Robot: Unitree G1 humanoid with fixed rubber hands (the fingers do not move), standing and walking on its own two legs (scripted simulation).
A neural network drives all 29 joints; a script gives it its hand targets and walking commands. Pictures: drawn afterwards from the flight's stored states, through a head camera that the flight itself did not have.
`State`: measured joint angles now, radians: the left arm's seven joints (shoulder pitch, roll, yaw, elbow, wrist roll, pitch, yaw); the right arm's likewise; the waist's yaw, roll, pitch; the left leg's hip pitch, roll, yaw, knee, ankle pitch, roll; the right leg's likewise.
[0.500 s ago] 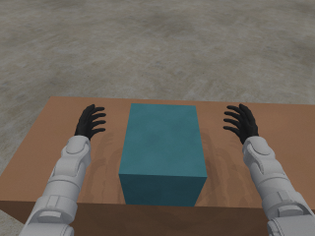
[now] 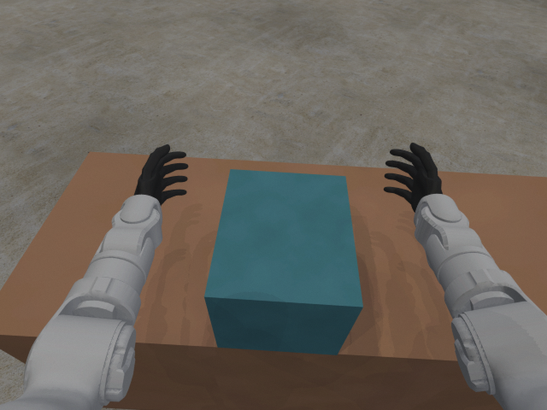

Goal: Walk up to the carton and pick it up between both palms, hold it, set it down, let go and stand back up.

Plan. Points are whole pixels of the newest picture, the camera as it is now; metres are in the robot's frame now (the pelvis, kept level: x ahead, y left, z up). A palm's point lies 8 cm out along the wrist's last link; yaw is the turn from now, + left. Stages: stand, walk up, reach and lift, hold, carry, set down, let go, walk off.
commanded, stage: reach and lift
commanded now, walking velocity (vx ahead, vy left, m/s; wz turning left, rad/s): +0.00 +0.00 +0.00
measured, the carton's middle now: (282, 260) +0.40 -0.01 -0.04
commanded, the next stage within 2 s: none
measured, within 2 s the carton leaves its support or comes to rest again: neither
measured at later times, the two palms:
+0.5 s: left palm (179, 248) +0.41 +0.17 -0.01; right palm (405, 248) +0.41 -0.22 +0.00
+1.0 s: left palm (195, 250) +0.40 +0.14 -0.01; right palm (374, 248) +0.41 -0.17 +0.00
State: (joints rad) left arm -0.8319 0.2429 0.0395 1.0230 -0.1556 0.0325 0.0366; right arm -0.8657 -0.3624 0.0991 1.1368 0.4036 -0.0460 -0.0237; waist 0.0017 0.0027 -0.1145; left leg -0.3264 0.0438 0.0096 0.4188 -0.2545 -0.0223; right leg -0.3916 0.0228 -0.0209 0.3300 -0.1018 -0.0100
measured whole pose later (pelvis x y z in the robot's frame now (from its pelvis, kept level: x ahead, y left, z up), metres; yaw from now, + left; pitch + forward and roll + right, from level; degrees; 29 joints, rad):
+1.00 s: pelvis -0.04 -0.02 -0.05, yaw +3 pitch +26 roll +1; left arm -1.00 0.16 0.03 1.54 -0.21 -0.48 0.08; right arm -0.98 -0.11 -0.05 1.37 0.17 -0.35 -0.15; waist -0.05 0.00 -0.27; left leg -0.90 0.02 -0.02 0.78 -0.32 -0.05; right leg -1.00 -0.01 -0.04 0.75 -0.21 -0.04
